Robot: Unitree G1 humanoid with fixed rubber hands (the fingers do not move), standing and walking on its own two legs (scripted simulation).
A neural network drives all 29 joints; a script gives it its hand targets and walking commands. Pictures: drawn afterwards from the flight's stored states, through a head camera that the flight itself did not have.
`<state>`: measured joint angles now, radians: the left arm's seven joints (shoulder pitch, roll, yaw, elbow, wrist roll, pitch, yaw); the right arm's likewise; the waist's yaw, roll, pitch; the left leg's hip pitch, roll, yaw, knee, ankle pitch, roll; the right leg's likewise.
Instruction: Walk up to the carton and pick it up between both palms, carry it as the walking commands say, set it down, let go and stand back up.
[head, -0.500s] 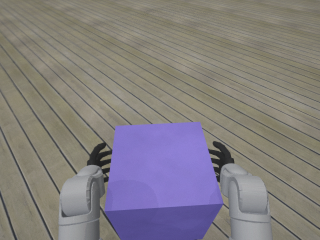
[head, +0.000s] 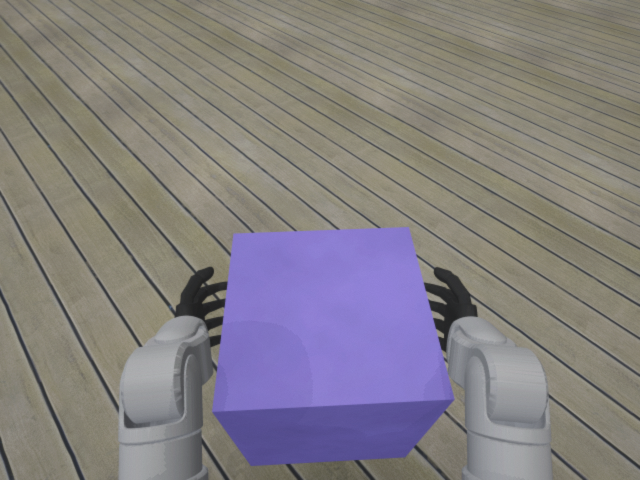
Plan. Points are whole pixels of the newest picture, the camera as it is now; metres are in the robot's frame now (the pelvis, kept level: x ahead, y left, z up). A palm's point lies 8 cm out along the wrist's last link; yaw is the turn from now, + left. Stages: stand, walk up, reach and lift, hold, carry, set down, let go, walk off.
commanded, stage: carry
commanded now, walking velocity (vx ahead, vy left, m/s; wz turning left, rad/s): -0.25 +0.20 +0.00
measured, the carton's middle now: (325, 353) +0.28 -0.01 +0.00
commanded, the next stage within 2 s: none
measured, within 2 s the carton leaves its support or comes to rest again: neither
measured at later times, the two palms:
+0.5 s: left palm (46, 451) +0.16 +0.25 +0.08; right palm (379, 476) +0.14 -0.05 +0.07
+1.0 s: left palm out of the picture +0.03 +0.44 +0.08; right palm out of the picture +0.02 +0.14 +0.08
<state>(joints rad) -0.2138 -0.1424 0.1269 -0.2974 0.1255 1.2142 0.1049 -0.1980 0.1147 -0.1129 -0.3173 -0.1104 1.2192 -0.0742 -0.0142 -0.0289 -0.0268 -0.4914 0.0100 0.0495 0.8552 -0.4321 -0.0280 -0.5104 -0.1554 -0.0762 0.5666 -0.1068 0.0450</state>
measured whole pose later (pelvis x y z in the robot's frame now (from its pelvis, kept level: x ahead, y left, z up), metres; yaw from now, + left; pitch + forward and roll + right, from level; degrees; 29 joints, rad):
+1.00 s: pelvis -0.25 +0.30 +0.00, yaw -4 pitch +4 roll +0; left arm -0.18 -0.14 0.14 -0.37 0.08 1.19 0.12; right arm -0.16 0.13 -0.08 -0.38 -0.12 1.19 -0.07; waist 0.04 0.00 -0.01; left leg -0.44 -0.02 0.12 0.56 -0.19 0.08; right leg -0.35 -0.02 -0.13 0.68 -0.40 0.00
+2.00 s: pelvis -0.56 +0.65 +0.00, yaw -2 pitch +2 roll +2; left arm -0.19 -0.14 0.13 -0.34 0.13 1.21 0.09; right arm -0.19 0.13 -0.11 -0.35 -0.10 1.22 -0.09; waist -0.03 -0.06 -0.02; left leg -0.29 0.04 0.02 0.60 -0.40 -0.08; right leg -0.48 -0.22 -0.05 0.57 -0.11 0.10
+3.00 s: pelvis -0.88 +0.97 +0.00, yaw -5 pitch +3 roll +1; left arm -0.17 -0.14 0.13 -0.32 0.09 1.18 0.10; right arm -0.14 0.13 -0.07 -0.36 -0.14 1.19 -0.08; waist 0.02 0.04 -0.04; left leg -0.54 -0.04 0.07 0.75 -0.35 0.01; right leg -0.34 -0.03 -0.13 0.62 -0.33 -0.06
